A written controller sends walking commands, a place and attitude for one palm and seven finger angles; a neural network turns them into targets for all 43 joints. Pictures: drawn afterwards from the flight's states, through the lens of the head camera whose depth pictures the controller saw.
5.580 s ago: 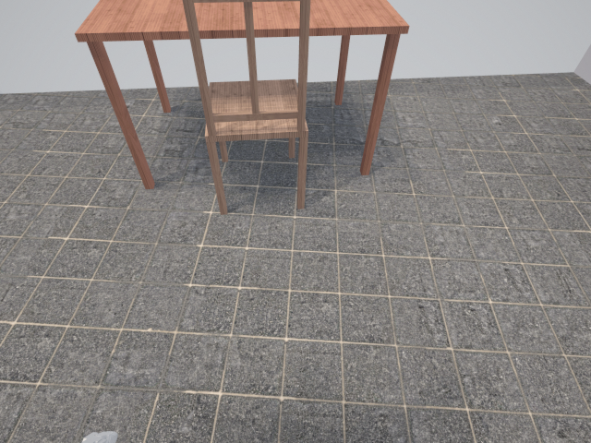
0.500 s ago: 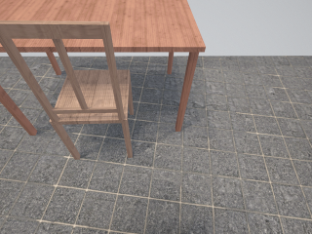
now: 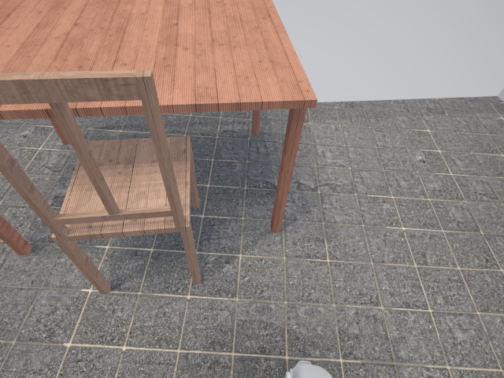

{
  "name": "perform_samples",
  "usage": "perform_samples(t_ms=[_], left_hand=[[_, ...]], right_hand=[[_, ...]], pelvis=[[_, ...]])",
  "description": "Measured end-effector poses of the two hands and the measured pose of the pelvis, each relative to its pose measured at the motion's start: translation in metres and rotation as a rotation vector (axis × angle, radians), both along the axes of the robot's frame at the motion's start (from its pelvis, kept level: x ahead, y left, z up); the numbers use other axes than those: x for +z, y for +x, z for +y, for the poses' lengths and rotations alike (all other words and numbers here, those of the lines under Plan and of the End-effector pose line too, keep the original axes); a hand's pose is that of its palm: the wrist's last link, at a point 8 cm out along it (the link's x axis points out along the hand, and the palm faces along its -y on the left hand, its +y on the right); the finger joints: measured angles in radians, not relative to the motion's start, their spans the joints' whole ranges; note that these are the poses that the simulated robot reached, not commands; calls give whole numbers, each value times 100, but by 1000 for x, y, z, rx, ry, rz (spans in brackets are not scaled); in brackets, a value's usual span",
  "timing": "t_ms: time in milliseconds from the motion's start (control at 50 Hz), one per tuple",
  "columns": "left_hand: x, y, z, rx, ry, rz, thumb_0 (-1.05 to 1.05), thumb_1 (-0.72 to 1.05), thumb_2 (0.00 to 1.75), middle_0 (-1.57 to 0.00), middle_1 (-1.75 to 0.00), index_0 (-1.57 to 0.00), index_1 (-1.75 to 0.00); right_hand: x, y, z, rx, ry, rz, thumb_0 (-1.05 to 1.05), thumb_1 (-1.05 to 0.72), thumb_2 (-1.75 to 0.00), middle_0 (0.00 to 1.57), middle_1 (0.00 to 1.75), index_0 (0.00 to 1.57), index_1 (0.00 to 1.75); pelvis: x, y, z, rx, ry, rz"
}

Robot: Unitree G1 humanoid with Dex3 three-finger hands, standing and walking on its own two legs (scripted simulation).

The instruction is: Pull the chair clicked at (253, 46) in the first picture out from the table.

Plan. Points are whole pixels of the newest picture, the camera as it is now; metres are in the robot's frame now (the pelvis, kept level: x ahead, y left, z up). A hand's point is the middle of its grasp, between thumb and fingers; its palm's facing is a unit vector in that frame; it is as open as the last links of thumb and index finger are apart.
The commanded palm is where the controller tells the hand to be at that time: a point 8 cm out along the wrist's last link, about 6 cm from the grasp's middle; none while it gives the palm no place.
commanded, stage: take the last steps up to it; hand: left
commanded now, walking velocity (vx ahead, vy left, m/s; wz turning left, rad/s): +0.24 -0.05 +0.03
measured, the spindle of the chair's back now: (90, 166) +0.57 +0.38 -0.06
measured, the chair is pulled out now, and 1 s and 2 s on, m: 0.00 0.00 0.00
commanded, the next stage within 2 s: come to a stop and stand still in 0.24 s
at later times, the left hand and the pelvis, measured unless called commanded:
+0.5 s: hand out of the picture +0.13 +0.15 -0.19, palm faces +0.10 -0.98 -0.16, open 7.3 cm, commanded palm none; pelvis +0.15 -0.02 -0.01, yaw +2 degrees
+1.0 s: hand out of the picture +0.13 +0.11 -0.16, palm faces +0.05 -0.97 -0.25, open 7.4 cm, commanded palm none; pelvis +0.11 -0.08 +0.00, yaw +0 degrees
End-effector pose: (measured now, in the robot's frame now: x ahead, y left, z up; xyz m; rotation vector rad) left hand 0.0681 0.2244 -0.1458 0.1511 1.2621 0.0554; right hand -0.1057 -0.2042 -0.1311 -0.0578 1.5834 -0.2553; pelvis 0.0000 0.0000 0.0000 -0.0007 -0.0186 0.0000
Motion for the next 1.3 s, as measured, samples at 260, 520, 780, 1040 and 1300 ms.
perform_samples(t_ms=[260,520,780,1040,1300], left_hand=[[8,94,-42,85,47,-136,-1,93,90,-20,-30,-20,-30],[-19,55,-26,170,8,141,-1,92,90,-20,-30,-20,-30],[0,66,-23,123,91,126,0,91,90,-20,-30,-20,-30],[24,52,-78,108,94,42,0,91,90,-20,-30,-20,-30],[7,10,-42,183,78,132,0,91,90,-20,-30,-20,-30]], right_hand=[[-21,138,-56,63,17,-75,1,-91,-90,20,30,20,30],[0,338,-46,230,-68,-388,1,-93,-90,20,30,20,30],[-11,331,-55,170,-14,-397,0,-91,-90,21,30,21,30],[-17,234,-118,115,19,-226,1,-91,-90,20,30,20,30],[-12,218,-92,186,-32,-161,1,-91,-90,20,30,20,30]], pelvis=[[-7,87,-42,44,-20,-7],[-8,153,-21,27,-25,-28],[-6,126,-41,-9,0,-8],[6,112,-81,6,47,-6],[0,100,-50,39,13,16]])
